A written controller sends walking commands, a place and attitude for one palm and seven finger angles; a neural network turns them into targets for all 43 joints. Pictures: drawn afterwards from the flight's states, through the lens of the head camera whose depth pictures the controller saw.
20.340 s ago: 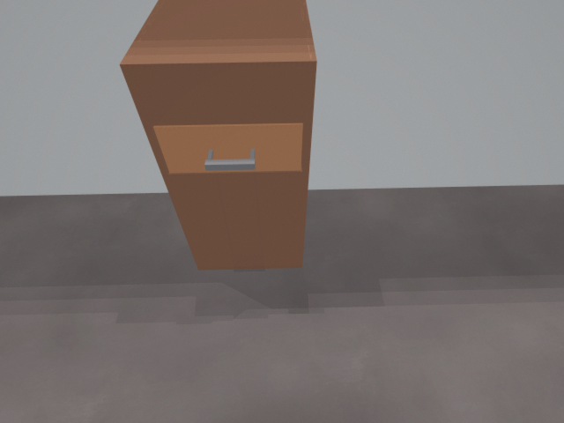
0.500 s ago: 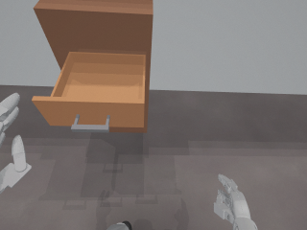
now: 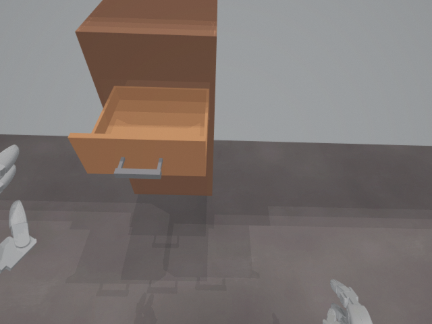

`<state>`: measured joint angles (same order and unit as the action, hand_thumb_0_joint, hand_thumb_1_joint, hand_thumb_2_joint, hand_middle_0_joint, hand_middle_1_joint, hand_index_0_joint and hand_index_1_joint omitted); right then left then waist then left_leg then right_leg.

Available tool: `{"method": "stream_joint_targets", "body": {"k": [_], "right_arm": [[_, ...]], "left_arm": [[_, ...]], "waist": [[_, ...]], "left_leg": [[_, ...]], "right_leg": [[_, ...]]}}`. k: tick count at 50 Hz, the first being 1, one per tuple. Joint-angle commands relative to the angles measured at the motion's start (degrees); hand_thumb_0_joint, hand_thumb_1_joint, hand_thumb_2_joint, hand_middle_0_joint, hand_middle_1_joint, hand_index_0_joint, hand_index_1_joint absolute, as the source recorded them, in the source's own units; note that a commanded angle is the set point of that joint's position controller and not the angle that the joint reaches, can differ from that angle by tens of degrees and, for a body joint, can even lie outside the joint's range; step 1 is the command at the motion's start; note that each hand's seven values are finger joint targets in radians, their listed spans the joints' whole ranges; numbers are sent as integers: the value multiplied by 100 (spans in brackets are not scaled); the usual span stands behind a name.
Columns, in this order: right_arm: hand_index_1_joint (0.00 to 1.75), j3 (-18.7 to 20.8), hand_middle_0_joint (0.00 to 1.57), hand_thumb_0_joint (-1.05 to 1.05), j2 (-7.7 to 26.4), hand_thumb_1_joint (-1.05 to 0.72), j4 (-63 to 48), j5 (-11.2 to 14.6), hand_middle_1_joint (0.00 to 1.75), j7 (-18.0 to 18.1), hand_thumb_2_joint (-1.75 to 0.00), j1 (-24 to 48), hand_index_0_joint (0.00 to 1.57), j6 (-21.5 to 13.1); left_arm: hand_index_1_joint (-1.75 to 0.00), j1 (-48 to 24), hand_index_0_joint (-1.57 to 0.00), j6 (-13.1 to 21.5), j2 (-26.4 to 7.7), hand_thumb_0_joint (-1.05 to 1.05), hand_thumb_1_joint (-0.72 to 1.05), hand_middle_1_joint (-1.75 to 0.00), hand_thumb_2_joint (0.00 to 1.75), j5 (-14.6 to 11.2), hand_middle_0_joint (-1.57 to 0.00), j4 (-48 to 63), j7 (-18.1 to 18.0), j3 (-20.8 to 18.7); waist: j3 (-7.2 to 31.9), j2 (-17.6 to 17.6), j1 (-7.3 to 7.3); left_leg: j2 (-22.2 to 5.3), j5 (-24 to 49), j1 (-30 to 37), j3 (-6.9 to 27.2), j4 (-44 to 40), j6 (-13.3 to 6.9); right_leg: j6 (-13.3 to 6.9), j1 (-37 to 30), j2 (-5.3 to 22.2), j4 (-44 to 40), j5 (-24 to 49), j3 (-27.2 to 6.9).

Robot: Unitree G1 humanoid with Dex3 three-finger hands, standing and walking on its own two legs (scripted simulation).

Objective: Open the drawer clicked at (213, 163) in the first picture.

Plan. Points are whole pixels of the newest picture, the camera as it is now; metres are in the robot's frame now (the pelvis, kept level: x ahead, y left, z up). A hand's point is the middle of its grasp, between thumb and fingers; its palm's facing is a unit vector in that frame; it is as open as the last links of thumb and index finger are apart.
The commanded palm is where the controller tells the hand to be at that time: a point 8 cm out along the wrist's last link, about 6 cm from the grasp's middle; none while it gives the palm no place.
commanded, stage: stop stepping back and stand still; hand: left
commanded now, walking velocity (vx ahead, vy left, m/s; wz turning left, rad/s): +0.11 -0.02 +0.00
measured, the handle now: (139, 167) +0.56 +0.24 -0.13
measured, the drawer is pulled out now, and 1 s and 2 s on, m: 0.30 0.30 0.30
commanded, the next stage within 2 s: let the arm hang, fingers relaxed in 0.10 s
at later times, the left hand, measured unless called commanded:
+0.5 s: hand out of the picture +0.08 +0.18 -0.17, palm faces +0.07 -0.98 -0.17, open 7.0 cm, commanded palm none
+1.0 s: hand out of the picture -0.01 +0.18 -0.16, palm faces +0.03 -0.98 -0.19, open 7.3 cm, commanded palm none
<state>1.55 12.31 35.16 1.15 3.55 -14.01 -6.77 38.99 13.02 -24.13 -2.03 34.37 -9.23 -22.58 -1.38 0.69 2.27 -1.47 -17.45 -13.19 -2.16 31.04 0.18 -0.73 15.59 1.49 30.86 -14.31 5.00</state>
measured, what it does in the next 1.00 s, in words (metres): stands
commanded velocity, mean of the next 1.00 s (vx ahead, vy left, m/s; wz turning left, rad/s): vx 0.00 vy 0.00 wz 0.00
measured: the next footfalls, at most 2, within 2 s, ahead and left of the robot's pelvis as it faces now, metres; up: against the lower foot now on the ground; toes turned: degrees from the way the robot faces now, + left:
none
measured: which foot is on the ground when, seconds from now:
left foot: down 0.00-1.00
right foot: down 0.00-1.00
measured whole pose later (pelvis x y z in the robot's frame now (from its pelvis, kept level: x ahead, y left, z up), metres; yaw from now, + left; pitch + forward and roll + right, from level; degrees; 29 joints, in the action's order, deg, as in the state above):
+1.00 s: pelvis +0.00 +0.01 +0.01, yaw -1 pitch -2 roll +0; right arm -0.4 5.6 64.4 -0.7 2.3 -18.7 0.4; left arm 16.2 -0.8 -7.3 0.5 -65.7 -1.7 -0.7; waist -4.1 -1.5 0.2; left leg -0.5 -14.0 -7.8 -2.3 23.8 -0.5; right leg -0.1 10.4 1.4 23.6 -11.1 3.3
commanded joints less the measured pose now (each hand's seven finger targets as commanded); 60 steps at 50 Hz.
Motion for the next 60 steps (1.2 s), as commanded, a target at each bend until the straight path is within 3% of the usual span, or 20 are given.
{"method": "stream_joint_targets", "body": {"k": [1,3,4,5,7,8,9,10,11,12,14,15,17,18,21,25,27,29,37,60], "right_arm": [[30,182,20,0,626,-90,-855,17,30,-15,-90,543,20,-223],[30,156,20,0,592,-90,-841,-5,30,-6,-90,594,20,-163],[30,117,20,0,559,-90,-847,-19,30,-9,-90,610,20,-156],[30,93,20,0,570,-90,-836,-32,30,-5,-90,616,20,-152],[30,48,20,0,562,-90,-890,-54,30,12,-90,746,20,-164],[30,33,20,0,540,-90,-891,-51,30,35,-90,784,20,-159],[30,7,20,0,524,-90,-917,-51,30,27,-90,780,20,-166],[30,351,20,0,1154,-90,592,-117,30,-503,-90,788,20,-324],[30,279,20,0,722,-90,620,-150,30,-475,-90,219,20,51],[30,214,20,0,647,-90,537,-204,30,-427,-90,226,20,176],[30,130,20,0,632,-90,499,-244,30,-362,-90,164,20,305],[30,116,20,0,624,-90,515,-232,30,-344,-90,165,20,365],[30,121,20,0,590,-90,663,-212,30,-297,-90,161,20,525],[30,102,20,0,582,-90,782,-220,30,-287,-90,131,20,580],[30,-14,20,0,440,-90,1246,-231,30,-236,-90,135,20,632],[30,-34,20,0,301,-90,1707,-232,30,-150,-90,-34,20,649],[30,-47,20,0,226,-90,1911,-206,30,-138,-90,-200,20,660],[30,-39,20,0,224,-90,2096,-187,30,-124,-90,-428,20,677],[30,-82,20,0,119,-90,2612,-162,30,-102,-90,-819,20,680],[30,-44,20,0,-265,-90,2820,-183,30,-85,-90,-1064,20,664]], "left_arm": [[-30,-132,-20,282,-552,0,90,-30,90,-44,-20,703,-89,-435],[-30,-334,-20,250,-614,0,90,-30,90,-31,-20,844,-114,-441],[-30,-443,-20,238,-567,0,90,-30,90,-14,-20,955,-116,-343],[-30,-458,-20,223,-558,0,90,-30,90,-19,-20,993,-117,-332],[-30,-504,-20,211,-585,0,90,-30,90,4,-20,1190,-128,-348],[-30,-500,-20,202,-691,0,90,-30,90,3,-20,1232,-141,-436],[-30,-550,-20,199,-626,0,90,-30,90,7,-20,1313,-135,-378],[-30,-1102,-20,-776,704,0,90,-30,90,547,-20,-3752,645,1797],[-30,-983,-20,-1236,909,0,90,-30,90,470,-20,-4035,757,1673],[-30,-1105,-20,-1319,989,0,90,-30,90,439,-20,-4203,781,1768],[-30,-1451,-20,-1312,856,0,90,-30,90,455,-20,-4787,820,1792],[-30,-1532,-20,-1310,722,0,90,-30,90,459,-20,-5172,824,1763],[-30,-1797,-20,-1334,498,0,90,-30,90,420,-20,-6055,810,1760],[-30,-1992,-20,-1361,453,0,90,-30,90,397,-20,-6441,800,1787],[-30,-2300,-20,-1381,510,0,90,-30,90,330,-20,-7505,780,1893],[-30,-2172,-20,-1374,817,0,90,-30,90,322,-20,-8447,767,1865],[-30,-2174,-20,-1349,781,0,90,-30,90,297,-20,-8765,781,1925],[-30,-2204,-20,-1323,795,0,90,-30,90,292,-20,-9009,780,1965],[-30,-2068,-20,-1335,872,0,90,-30,90,258,-20,-9715,759,2079],[-30,-1825,-20,-1291,1196,0,90,-30,90,292,-20,-9907,703,2048]], "waist": [[-16,483,-17],[2,480,-2],[34,454,-3],[80,223,-19],[95,-674,-83],[134,-824,-103],[175,-731,-116],[-223,-636,54],[391,-559,-36],[572,-384,-100],[707,575,-169],[778,967,-201],[767,1361,-213],[584,943,-163],[223,-407,-217],[152,-1014,-268],[151,-876,-257],[143,-401,-219],[-283,-50,-234],[-629,-97,-210]], "left_leg": [[-67,-824,-970,179,-192,-275],[-4,-529,-663,31,-58,-242],[-25,-373,-499,101,-313,-256],[-102,-172,-368,210,-648,-268],[-501,235,-292,700,-1214,-380],[-662,416,-319,826,-1328,-399],[-702,666,-463,884,-1335,-399],[-542,1712,-744,705,-429,-304],[-541,2406,-224,451,-347,-289],[-643,2113,-313,594,-280,-389],[-533,2402,-278,710,-98,-423],[-342,2353,-266,516,97,-345],[-29,1568,-125,271,231,-186],[-8,1518,-40,276,66,-154],[-250,1922,88,392,-555,-197],[-367,1510,162,473,-865,-254],[-352,1336,200,457,-914,-248],[-395,1405,328,443,-912,-235],[-424,1006,258,464,-1223,-244],[-381,504,109,354,-1275,-226]], "right_leg": [[-276,-316,662,-1315,-1267,-1526],[-432,-154,882,-1484,-1288,-1695],[-388,-188,811,-1347,-1018,-1426],[-284,-260,601,-1096,-740,-1109],[-31,-382,100,-486,-37,-550],[32,-465,26,-308,223,-373],[69,-684,-14,-234,450,-254],[35,261,237,732,1065,-54],[12,261,223,592,636,-272],[-5,171,202,572,369,-238],[-39,-281,262,308,1251,-286],[-104,-589,433,198,2127,-449],[-322,-776,794,-53,2938,-768],[-356,-658,760,-71,2789,-751],[-134,-640,430,-230,1706,-606],[-128,-807,325,-703,924,-545],[-158,-864,349,-851,981,-570],[-169,-881,399,-961,1150,-537],[-153,-724,400,-1197,615,-510],[-156,-284,338,-1244,269,-627]]}}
